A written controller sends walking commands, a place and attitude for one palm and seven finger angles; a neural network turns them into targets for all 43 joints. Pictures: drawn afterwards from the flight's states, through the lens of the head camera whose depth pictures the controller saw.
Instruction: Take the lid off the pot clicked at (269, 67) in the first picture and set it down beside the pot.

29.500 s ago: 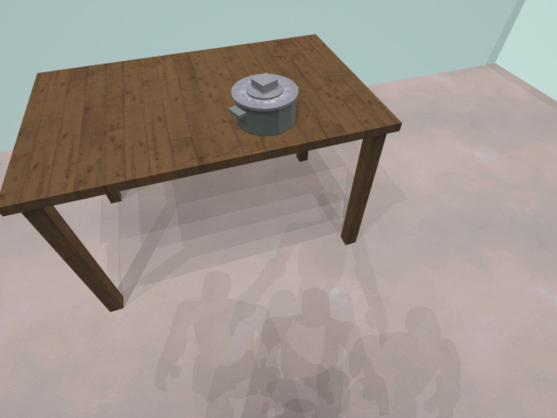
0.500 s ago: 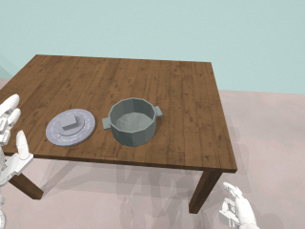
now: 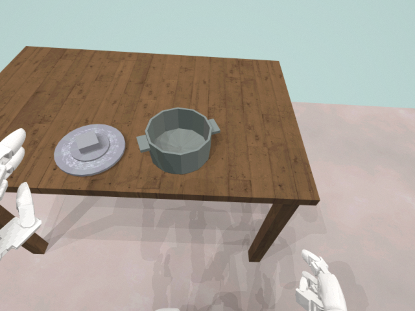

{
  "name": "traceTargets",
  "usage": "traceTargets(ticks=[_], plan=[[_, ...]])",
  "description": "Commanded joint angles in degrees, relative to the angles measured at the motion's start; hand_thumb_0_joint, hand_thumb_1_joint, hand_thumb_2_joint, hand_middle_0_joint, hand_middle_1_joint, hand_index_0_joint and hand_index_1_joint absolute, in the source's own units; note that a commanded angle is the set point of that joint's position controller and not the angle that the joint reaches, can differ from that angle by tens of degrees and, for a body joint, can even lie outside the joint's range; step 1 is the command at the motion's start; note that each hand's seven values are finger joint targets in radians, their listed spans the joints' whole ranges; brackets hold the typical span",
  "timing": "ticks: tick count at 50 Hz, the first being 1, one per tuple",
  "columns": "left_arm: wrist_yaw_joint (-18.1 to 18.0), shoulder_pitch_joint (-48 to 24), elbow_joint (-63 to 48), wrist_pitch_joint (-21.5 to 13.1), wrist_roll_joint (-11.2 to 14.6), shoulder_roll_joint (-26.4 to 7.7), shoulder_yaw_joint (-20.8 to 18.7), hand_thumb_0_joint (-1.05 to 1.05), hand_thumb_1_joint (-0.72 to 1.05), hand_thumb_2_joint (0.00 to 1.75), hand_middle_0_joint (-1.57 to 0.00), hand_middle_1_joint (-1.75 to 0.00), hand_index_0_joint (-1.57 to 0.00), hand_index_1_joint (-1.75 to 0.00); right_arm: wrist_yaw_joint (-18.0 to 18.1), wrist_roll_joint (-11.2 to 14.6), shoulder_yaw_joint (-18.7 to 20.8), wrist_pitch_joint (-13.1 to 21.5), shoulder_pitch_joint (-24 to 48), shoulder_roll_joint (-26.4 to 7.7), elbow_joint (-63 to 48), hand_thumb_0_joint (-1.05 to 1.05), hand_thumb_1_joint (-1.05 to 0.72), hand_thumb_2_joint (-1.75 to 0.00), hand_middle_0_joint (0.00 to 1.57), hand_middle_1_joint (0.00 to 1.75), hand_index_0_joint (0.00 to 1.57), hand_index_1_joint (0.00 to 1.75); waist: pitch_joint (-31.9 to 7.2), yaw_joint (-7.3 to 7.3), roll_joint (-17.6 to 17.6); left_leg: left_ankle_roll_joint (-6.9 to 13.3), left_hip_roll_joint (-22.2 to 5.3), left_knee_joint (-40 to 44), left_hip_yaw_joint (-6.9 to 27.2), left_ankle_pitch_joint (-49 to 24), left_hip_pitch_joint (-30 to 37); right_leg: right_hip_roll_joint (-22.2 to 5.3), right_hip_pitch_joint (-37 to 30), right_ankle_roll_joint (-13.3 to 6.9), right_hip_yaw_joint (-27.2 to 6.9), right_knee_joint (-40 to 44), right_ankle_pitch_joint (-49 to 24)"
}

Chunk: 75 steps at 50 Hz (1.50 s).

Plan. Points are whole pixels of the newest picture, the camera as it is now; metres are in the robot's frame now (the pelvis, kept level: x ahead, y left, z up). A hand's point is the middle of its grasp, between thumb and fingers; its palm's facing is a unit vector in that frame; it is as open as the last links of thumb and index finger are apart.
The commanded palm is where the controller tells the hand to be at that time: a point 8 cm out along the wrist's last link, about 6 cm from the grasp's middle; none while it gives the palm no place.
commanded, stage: step back with the hand held close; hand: left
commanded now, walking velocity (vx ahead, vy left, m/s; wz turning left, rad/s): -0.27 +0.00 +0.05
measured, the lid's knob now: (87, 141) +0.53 +0.38 -0.07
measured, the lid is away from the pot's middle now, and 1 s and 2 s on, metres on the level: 0.26 0.26 0.26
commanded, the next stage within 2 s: stop stepping back and stand still in 0.94 s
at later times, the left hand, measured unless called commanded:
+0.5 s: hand (38, 264) +0.14 +0.21 +0.17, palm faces +0.28 -0.84 -0.46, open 7.4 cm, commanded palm +0.08 +0.26 +0.19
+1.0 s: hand out of the picture +0.05 +0.20 +0.18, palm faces +0.33 -0.83 -0.44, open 7.4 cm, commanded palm -0.01 +0.25 +0.19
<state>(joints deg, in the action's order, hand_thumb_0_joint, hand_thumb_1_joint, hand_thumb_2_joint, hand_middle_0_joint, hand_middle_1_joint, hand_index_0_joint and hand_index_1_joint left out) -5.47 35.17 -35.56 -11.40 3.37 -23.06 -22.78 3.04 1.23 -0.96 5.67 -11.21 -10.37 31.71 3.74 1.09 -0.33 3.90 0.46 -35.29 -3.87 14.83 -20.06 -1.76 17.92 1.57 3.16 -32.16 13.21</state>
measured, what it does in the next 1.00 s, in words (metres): walks backwards: left foot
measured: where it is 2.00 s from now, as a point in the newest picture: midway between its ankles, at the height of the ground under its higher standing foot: outside the picture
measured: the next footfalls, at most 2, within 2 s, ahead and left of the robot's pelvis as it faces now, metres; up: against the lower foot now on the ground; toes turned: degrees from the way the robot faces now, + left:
left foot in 0.68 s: +0.01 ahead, +0.11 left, +0.00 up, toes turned +1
left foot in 1.06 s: -0.07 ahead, +0.12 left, +0.00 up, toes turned +2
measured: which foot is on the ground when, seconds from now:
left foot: down 0.00-0.54, up 0.56-0.66, down 0.68-0.92, up 0.94-1.00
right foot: down 0.00-1.00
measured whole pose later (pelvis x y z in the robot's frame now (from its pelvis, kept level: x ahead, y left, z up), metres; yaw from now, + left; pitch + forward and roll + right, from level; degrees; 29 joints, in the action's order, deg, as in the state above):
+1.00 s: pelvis -0.14 -0.03 +0.00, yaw +2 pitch +0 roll +0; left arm -7.3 34.9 -38.4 -16.1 2.2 -24.8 -22.2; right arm 2.2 0.2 0.8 8.2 -12.3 -9.6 35.9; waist 2.3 -0.9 -4.0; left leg -0.4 -0.4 -49.2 1.1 26.7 -28.4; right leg -2.8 24.0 -0.5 3.9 -34.6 10.5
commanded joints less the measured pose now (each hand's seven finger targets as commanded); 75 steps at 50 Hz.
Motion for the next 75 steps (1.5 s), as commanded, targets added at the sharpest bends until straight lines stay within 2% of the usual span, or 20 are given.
traceTargets(ticks=[1,10,17,21,26,29,35,37,42,44,46,49,51,52,53,57,61,64,71,75], plan=[[-1.6,-0.4,-11.2,-4.2,-0.1,-8.0,-5.1,0.00,0.90,0.90,-0.20,-0.30,-0.20,-0.30,1.1,0.2,4.1,3.1,2.8,-9.0,-9.7,0.00,-0.90,-0.90,0.20,0.30,0.20,0.30,-4.9,-1.89,-2.3,-0.5,-5.7,5.8,9.8,18.0,-5.7,-7.9,-0.4,-4.5,-10.9,9.4,5.1],[-3.2,1.0,-14.3,-6.5,-1.3,-10.1,-7.9,0.00,0.90,0.90,-0.20,-0.30,-0.20,-0.30,1.8,0.2,3.9,4.6,5.0,-9.7,-10.9,0.00,-0.90,-0.90,0.20,0.30,0.20,0.30,-7.3,-1.40,14.9,2.2,-14.6,22.6,19.6,23.2,-15.8,-0.4,-10.7,-0.8,-1.5,-7.4,5.4],[-1.7,-0.5,-11.7,-7.3,-0.4,-8.3,-5.2,0.00,0.90,0.90,-0.20,-0.30,-0.20,-0.30,0.9,-0.7,3.8,6.0,2.6,-9.4,-7.5,0.00,-0.90,-0.90,0.20,0.30,0.20,0.30,-9.5,-1.09,8.5,1.3,-14.8,12.2,15.9,-13.7,2.8,-0.9,-3.3,-0.7,-1.5,3.4,3.7],[-1.0,1.5,-11.6,-6.8,-0.2,-8.0,-4.8,0.00,0.90,0.90,-0.20,-0.30,-0.20,-0.30,0.2,-0.3,4.5,5.2,3.2,-10.0,-8.4,0.00,-0.90,-0.90,0.20,0.30,0.20,0.30,-11.2,-0.96,7.7,0.1,-13.3,13.9,13.9,-0.7,-0.5,-0.5,-6.2,-1.5,-1.2,2.1,3.8],[-2.1,2.1,-12.5,-7.3,0.6,-10.8,-6.5,0.00,0.90,0.90,-0.20,-0.30,-0.20,-0.30,0.4,-0.5,4.7,3.7,2.7,-7.8,-8.8,0.00,-0.90,-0.90,0.20,0.30,0.20,0.30,-7.5,-2.18,-5.1,-3.1,-3.8,-2.6,7.9,15.6,-3.4,-12.4,5.0,-8.2,-15.4,14.8,9.9],[-3.2,-0.4,-11.0,-7.0,0.2,-9.7,-5.7,0.00,0.90,0.90,-0.20,-0.30,-0.20,-0.30,-0.3,-0.8,4.3,2.7,2.4,-5.9,-6.0,0.00,-0.90,-0.90,0.20,0.30,0.20,0.30,-10.2,-3.28,-8.7,-3.6,-1.2,-16.2,7.2,9.4,-0.5,-19.7,4.7,-11.1,-16.3,14.7,-10.3],[-3.4,0.0,-12.3,-7.9,-0.4,-10.0,-6.2,0.00,0.90,0.90,-0.20,-0.30,-0.20,-0.30,0.8,-0.3,5.3,3.8,5.2,-9.3,-8.0,0.00,-0.90,-0.90,0.20,0.30,0.20,0.30,-8.0,-2.00,11.1,1.7,-15.4,13.7,21.0,-10.5,-6.4,-1.4,-3.6,-0.8,-2.1,-5.1,-2.8],[-2.4,-0.2,-15.0,-8.1,-0.1,-10.9,-7.7,0.00,0.90,0.90,-0.20,-0.30,-0.20,-0.30,0.4,-0.5,5.0,5.0,4.8,-8.8,-8.8,0.00,-0.90,-0.90,0.20,0.30,0.20,0.30,-9.1,-1.70,17.1,2.4,-17.2,19.6,20.0,5.2,-13.1,0.1,-6.0,-1.2,-2.4,-12.3,13.1],[-1.8,0.9,-15.3,-8.2,-0.4,-9.7,-6.8,0.00,0.90,0.90,-0.20,-0.30,-0.20,-0.30,-0.1,-0.4,4.8,6.9,3.2,-8.7,-6.6,0.00,-0.90,-0.90,0.20,0.30,0.20,0.30,-11.0,-1.20,7.0,-0.5,-11.0,7.6,12.8,1.1,-8.2,-2.5,-8.2,-1.9,-3.0,1.4,-4.9],[-2.5,-0.6,-13.7,-8.3,-0.2,-10.6,-7.5,0.00,0.90,0.90,-0.20,-0.30,-0.20,-0.30,0.2,-0.2,5.5,7.1,2.4,-8.6,-7.2,0.00,-0.90,-0.90,0.20,0.30,0.20,0.30,-7.6,-1.67,-2.3,-2.5,-4.7,0.8,8.4,24.4,-12.6,-9.1,0.3,-4.9,-12.2,9.9,15.5],[-3.6,-0.9,-11.6,-7.6,-0.6,-11.1,-7.3,0.00,0.90,0.90,-0.20,-0.30,-0.20,-0.30,-0.2,-1.0,5.6,6.0,0.4,-7.3,-4.8,0.00,-0.90,-0.90,0.20,0.30,0.20,0.30,-8.8,-2.53,-8.2,-4.3,-0.5,-16.5,5.4,14.8,-2.4,-18.6,10.0,-9.9,-21.3,19.2,21.1],[-3.8,-2.3,-10.5,-7.0,-0.5,-9.9,-6.6,0.00,0.90,0.90,-0.20,-0.30,-0.20,-0.30,-0.2,-0.9,4.4,4.9,2.5,-5.5,-4.4,0.00,-0.90,-0.90,0.20,0.30,0.20,0.30,-8.4,-3.02,-10.8,-3.7,-2.1,-17.6,6.3,14.7,-0.7,-18.0,8.6,-9.6,-14.6,14.8,5.4],[-3.7,-2.7,-10.0,-7.4,-0.3,-8.7,-5.4,0.00,0.90,0.90,-0.20,-0.30,-0.20,-0.30,0.2,-0.9,3.5,4.6,2.9,-6.5,-5.0,0.00,-0.90,-0.90,0.20,0.30,0.20,0.30,-4.3,-3.97,-4.9,-2.5,-3.5,2.7,7.0,11.6,1.0,-12.5,8.9,-5.4,-8.8,8.1,6.7],[5.1,-14.1,38.6,6.4,-6.1,2.9,17.9,0.00,0.90,0.90,-0.20,-0.30,-0.20,-0.30,-3.6,-1.6,7.3,2.7,1.0,-17.2,9.2,0.00,-0.90,-0.90,0.20,0.30,0.20,0.30,0.0,-6.93,9.8,2.2,-10.8,-0.1,25.1,-3.9,-4.1,-9.1,21.4,-2.2,-3.3,-14.0,3.1],[-0.3,-18.9,-29.2,-4.8,1.5,-12.8,-6.7,0.00,0.90,0.90,-0.20,-0.30,-0.20,-0.30,-1.8,0.3,5.4,4.5,9.3,-7.6,-11.1,0.00,-0.90,-0.90,0.20,0.30,0.20,0.30,-5.8,-2.56,13.5,6.2,-20.1,19.7,22.8,6.4,-9.7,2.4,5.7,1.1,-0.9,-24.8,19.9],[-3.4,1.5,-24.0,-5.5,0.8,-12.1,-10.5,0.00,0.90,0.90,-0.20,-0.30,-0.20,-0.30,-2.1,-0.6,5.8,6.7,4.8,-7.0,-6.3,0.00,-0.90,-0.90,0.20,0.30,0.20,0.30,-6.9,-2.51,19.7,5.9,-15.7,14.6,19.0,6.5,-5.6,1.0,9.4,-0.2,-8.6,-29.4,16.1],[-3.0,2.3,-21.3,-5.7,-1.1,-11.8,-8.8,0.00,0.90,0.90,-0.20,-0.30,-0.20,-0.30,-2.1,0.1,4.4,7.3,0.4,-7.6,-6.5,0.00,-0.90,-0.90,0.20,0.30,0.20,0.30,-10.5,-2.16,4.7,-1.4,-5.8,-4.1,8.4,13.1,-4.8,0.0,-9.8,-1.2,-2.8,7.8,-0.2],[-2.9,-1.5,-11.8,-4.7,-0.1,-10.7,-7.7,0.00,0.90,0.90,-0.20,-0.30,-0.20,-0.30,-1.1,0.7,6.5,6.1,0.5,-9.1,-5.5,0.00,-0.90,-0.90,0.20,0.30,0.20,0.30,-7.1,-2.81,-14.2,-3.8,0.4,-33.7,5.9,10.0,-2.1,-17.6,7.1,-12.2,-27.7,17.8,9.6],[-2.9,-3.5,-5.5,-5.9,-0.5,-7.0,-3.9,0.00,0.90,0.90,-0.20,-0.30,-0.20,-0.30,0.8,0.5,3.9,5.5,4.3,-8.8,-7.0,0.00,-0.90,-0.90,0.20,0.30,0.20,0.30,-0.4,-2.18,4.6,0.8,-7.0,17.9,10.1,3.9,4.4,-1.6,4.2,-2.7,-6.2,-1.0,6.1],[-2.3,-4.4,-12.9,-5.8,-1.6,-9.5,-5.3,0.00,0.90,0.90,-0.20,-0.30,-0.20,-0.30,-0.2,0.0,3.7,6.8,4.7,-7.7,-6.8,0.00,-0.90,-0.90,0.20,0.30,0.20,0.30,-3.2,-1.57,13.8,3.9,-12.4,18.7,17.5,1.9,-0.1,2.0,-1.9,-0.2,-3.0,-7.4,8.6]])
